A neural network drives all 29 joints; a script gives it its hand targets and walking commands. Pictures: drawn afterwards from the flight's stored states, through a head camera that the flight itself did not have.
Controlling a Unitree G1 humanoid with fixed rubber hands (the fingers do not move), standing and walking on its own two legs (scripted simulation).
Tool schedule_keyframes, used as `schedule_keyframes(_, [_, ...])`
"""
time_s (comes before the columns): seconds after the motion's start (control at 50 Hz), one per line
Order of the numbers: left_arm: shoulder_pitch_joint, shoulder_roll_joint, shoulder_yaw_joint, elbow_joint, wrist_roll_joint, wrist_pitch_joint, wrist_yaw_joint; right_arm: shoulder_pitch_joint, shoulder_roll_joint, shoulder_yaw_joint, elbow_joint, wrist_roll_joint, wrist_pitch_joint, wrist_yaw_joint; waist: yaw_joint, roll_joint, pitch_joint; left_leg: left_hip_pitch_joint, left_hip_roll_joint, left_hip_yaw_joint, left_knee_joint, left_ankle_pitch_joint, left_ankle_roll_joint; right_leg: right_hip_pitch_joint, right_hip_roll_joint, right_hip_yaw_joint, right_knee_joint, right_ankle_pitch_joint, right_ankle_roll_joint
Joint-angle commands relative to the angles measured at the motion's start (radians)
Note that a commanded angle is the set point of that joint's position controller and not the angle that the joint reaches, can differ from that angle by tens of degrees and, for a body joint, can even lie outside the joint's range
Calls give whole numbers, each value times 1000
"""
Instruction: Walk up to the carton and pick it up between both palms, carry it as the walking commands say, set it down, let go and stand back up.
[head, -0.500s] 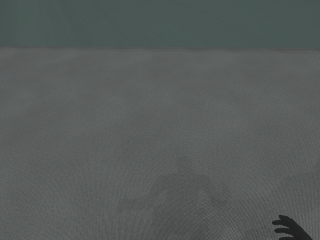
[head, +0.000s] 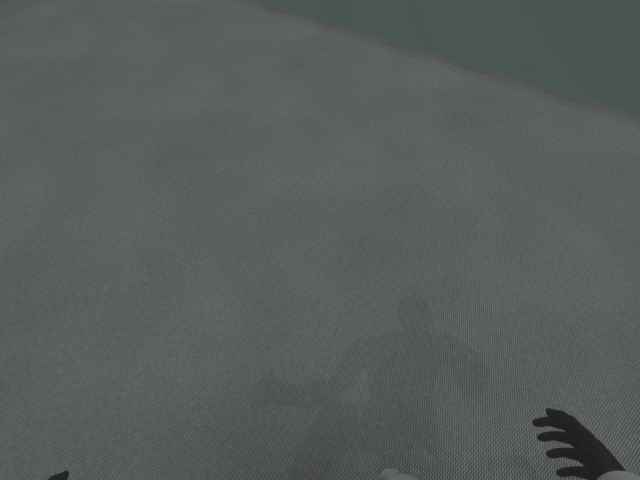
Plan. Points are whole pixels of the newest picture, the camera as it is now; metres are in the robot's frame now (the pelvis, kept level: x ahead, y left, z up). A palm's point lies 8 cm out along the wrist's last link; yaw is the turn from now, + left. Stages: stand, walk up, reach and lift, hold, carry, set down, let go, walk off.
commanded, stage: walk up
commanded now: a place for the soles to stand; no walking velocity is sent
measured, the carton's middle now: out of the picture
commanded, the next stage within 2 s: none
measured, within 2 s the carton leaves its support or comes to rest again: neither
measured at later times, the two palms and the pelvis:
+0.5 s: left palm out of the picture -0.11 +0.47 -0.04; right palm (396, 336) +0.32 -0.11 -0.05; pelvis +0.00 +0.09 +0.00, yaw +28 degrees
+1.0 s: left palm out of the picture -0.27 +0.46 -0.02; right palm (186, 292) +0.41 +0.20 -0.05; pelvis +0.03 +0.20 +0.01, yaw +59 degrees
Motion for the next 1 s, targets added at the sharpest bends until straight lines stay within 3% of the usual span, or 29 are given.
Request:
schedule_keyframes(0.0, [90, 164, 47, -32, -2, -15, 12, -70, -196, -68, -112, -5, 1, 4, 36, 233, -174, 152, 151, -259, -158, 54, 197, 27, 49, 10, -57, 52, -10])
schedule_keyframes(0.06, [99, 148, 45, -26, -10, -30, 17, -81, -195, -75, -137, -7, 10, 15, 44, 236, -146, 7, 153, -317, -159, -23, 182, 209, 65, 24, -239, 100, -33])
schedule_keyframes(0.08, [128, 145, 46, -14, -10, -37, 20, -90, -194, -76, -142, -1, 12, 20, 69, 208, -150, -74, 123, -304, -135, -86, 151, 332, 59, 22, -352, 179, -41])
schedule_keyframes(0.1, [158, 180, 56, -6, -4, -43, 25, -76, -165, -69, -144, 7, 12, 22, 95, 89, -148, -200, 51, -233, -56, -178, 97, 467, -30, 104, -529, 140, -62])
schedule_keyframes(0.12, [112, 303, 82, -19, 19, -46, 30, -31, -104, -58, -148, 15, 6, 25, 79, -209, -178, -324, -80, -27, 222, -281, 26, 518, -350, 396, -686, -123, -132])
schedule_keyframes(0.14, [16, 345, 93, -41, 38, -50, 33, -52, -159, -63, -135, -11, 0, 18, 43, -130, -111, -337, 45, -37, 430, -237, 5, 352, -515, 549, -745, -208, -222])
schedule_keyframes(0.16, [-16, 298, 90, -54, 36, -57, 30, -61, -203, -78, -105, -17, 0, 23, 30, -50, -83, -316, 90, -54, 504, -169, -1, 308, -465, 475, -746, -171, -221])
schedule_keyframes(0.18, [-35, 261, 86, -51, 33, -62, 25, -41, -214, -87, -82, -19, 3, 33, 19, -27, -76, -296, 118, -55, 535, -123, -18, 288, -415, 355, -737, -115, -185])
schedule_keyframes(0.24, [-28, 232, 87, -41, 23, -65, 20, -37, -193, -75, -36, -2, 6, 70, 33, -60, -66, -189, 146, 30, 431, -48, -45, 305, -278, 49, -662, 99, -134])
schedule_keyframes(0.3, [33, 267, 95, -23, 28, -60, 10, -128, -153, -51, -35, 5, 7, 81, 80, -90, -50, -175, 165, 93, 329, -49, -42, 333, -295, -49, -652, 118, -150])
schedule_keyframes(0.36, [35, 298, 101, -21, 32, -56, -2, -175, -149, -45, -22, 18, 2, 81, 91, -123, -56, -120, 173, 126, 244, -70, -30, 338, -318, -112, -634, 99, -153])
schedule_keyframes(0.4, [21, 312, 101, -22, 32, -52, -8, -173, -158, -51, -9, 28, -3, 75, 74, -146, -72, -59, 160, 150, 191, -87, -21, 324, -326, -141, -605, 86, -146])
schedule_keyframes(0.46, [-9, 321, 98, -23, 25, -42, -17, -103, -186, -71, 17, 33, -11, 58, 10, -156, -110, 79, 106, 176, 63, -142, 9, 283, -335, -179, -482, 69, -113])
schedule_keyframes(0.48, [-9, 304, 91, -17, 19, -38, -19, -56, -206, -81, 34, 26, -14, 48, -23, -109, -136, 176, 78, 167, -6, -160, 28, 246, -309, -218, -357, 95, -85])
schedule_keyframes(0.5, [-6, 260, 75, -20, 11, -32, -22, 8, -253, -94, 53, 16, -16, 39, -56, 25, -128, 299, 88, 64, -108, -195, 66, 140, -235, -273, -143, 78, -41])
schedule_keyframes(0.52, [-5, 184, 51, -61, 1, -30, -21, 21, -380, -116, 31, 4, -12, 32, -66, 337, -92, 360, 251, -334, -254, -249, 183, -162, -55, -289, 12, -170, 26])
schedule_keyframes(0.54, [-39, 225, 46, -75, 4, -32, -10, 4, -382, -119, 22, 19, -2, 29, -70, 348, -58, 343, 291, -472, -303, -248, 250, -265, -27, -107, 67, -202, 25])
schedule_keyframes(0.56, [-30, 260, 50, -60, 1, -41, -7, -31, -346, -109, 13, 26, 3, 23, -50, 279, -75, 345, 271, -422, -280, -221, 257, -243, -32, -32, 47, -143, 14])
schedule_keyframes(0.6, [42, 266, 50, -9, 1, -53, 1, -116, -273, -96, -11, 25, 10, 24, 0, 247, -103, 281, 167, -282, -242, -211, 227, -110, -16, -6, -60, -7, 2])
schedule_keyframes(0.64, [111, 260, 52, 19, 4, -59, 7, -151, -245, -92, -32, 15, 9, 35, 28, 244, -132, 207, 135, -274, -231, -136, 226, 9, 26, -6, -99, 50, 8])
schedule_keyframes(0.68, [145, 254, 53, 21, -3, -69, 13, -164, -232, -93, -47, 11, 11, 44, 42, 239, -120, 101, 145, -316, -211, -197, 229, 128, 31, 30, -179, 66, -11])
schedule_keyframes(0.72, [188, 235, 51, 31, -10, -85, 22, -193, -229, -90, -63, 12, 14, 51, 74, 198, -120, -86, 123, -304, -162, -315, 188, 367, 21, 45, -345, 189, -41])
schedule_keyframes(0.74, [239, 256, 58, 39, -9, -90, 28, -202, -204, -82, -69, 18, 14, 50, 116, 126, -129, -249, 56, -236, -101, -379, 122, 551, -24, 75, -452, 175, -64])
schedule_keyframes(0.76, [279, 354, 83, 39, 7, -93, 35, -184, -151, -68, -79, 21, 11, 50, 144, -128, -131, -407, -67, -88, 100, -384, 40, 627, -239, 321, -664, -174, -103])
schedule_keyframes(0.78, [139, 436, 104, -6, 28, -93, 38, -131, -152, -67, -73, 4, 3, 45, 74, -196, -98, -404, 31, -38, 388, -235, 0, 465, -543, 590, -745, -381, -204])
schedule_keyframes(0.8, [71, 384, 98, -35, 30, -97, 32, -138, -220, -80, -40, -5, -3, 46, 48, -66, -63, -345, 110, -51, 467, -165, -16, 383, -512, 524, -744, -289, -219])
schedule_keyframes(0.82, [50, 341, 89, -34, 29, -102, 25, -124, -231, -90, -17, 1, -5, 54, 34, -35, -49, -297, 142, -49, 469, -126, -34, 344, -453, 399, -735, -189, -193])
schedule_keyframes(0.88, [51, 293, 83, 5, 13, -111, 21, -136, -200, -75, 28, 37, -4, 88, 52, -85, -24, -218, 171, 31, 342, -62, -61, 380, -308, 69, -653, 71, -157])
schedule_keyframes(0.98, [99, 323, 89, 38, 20, -103, 2, -292, -158, -50, 32, 50, -4, 110, 113, -114, -18, -171, 184, 112, 198, 7, -46, 437, -335, -112, -656, 178, -160])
